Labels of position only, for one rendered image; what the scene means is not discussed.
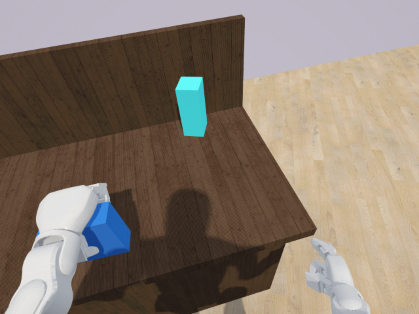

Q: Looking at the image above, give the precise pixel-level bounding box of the sponge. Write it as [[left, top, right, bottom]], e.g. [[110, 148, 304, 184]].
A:
[[37, 201, 131, 263]]

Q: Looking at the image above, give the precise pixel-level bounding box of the robot left forearm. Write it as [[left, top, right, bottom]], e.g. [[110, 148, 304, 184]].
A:
[[5, 229, 82, 314]]

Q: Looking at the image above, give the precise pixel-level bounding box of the left robot hand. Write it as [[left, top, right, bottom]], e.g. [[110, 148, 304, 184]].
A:
[[36, 183, 111, 263]]

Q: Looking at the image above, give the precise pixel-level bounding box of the right robot hand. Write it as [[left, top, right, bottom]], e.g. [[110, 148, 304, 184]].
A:
[[305, 238, 354, 296]]

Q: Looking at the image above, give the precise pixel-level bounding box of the robot right forearm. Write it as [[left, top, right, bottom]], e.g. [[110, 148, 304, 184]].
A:
[[330, 284, 371, 314]]

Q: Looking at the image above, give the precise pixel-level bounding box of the table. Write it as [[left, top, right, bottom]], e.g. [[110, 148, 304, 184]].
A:
[[0, 14, 317, 314]]

